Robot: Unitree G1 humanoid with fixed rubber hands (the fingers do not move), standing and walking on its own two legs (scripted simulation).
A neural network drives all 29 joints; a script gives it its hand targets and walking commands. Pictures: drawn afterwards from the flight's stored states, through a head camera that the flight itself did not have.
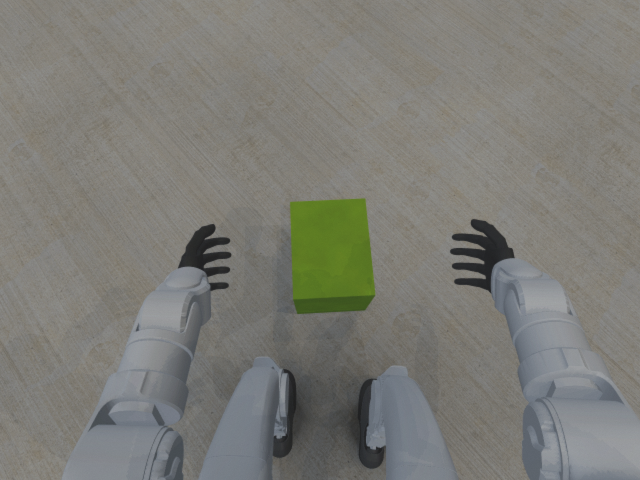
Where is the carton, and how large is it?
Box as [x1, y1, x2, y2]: [290, 198, 374, 313]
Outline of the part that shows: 364,198 290,202 293,300 297,313 362,310 365,309 374,296 373,276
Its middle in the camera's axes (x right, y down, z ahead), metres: +0.03 +0.06 +1.04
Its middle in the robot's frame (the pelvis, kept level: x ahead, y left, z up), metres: +0.53 +0.00 -0.58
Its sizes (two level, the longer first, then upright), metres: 0.247 0.190 0.210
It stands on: the floor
